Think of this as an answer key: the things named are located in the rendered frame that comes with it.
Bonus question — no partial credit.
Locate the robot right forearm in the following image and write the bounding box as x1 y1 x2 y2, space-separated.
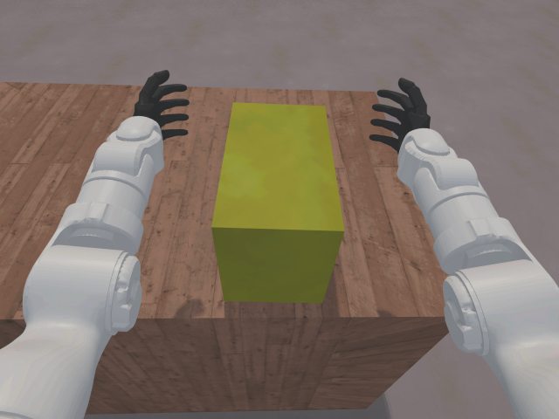
397 128 559 296

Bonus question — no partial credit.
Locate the pedestal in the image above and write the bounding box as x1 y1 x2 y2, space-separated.
0 82 450 415

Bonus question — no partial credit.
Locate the carton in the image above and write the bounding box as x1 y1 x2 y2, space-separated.
211 102 345 304

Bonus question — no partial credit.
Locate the left robot upper arm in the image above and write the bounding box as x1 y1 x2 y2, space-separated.
0 244 141 419

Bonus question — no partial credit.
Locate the right robot upper arm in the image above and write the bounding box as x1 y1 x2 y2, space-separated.
443 259 559 419

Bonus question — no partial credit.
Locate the robot left forearm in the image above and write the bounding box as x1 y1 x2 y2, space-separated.
23 116 164 323

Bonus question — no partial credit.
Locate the right robot hand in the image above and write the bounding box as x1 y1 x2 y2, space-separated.
369 78 431 154

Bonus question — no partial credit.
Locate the left robot hand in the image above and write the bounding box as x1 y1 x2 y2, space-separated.
133 70 190 141

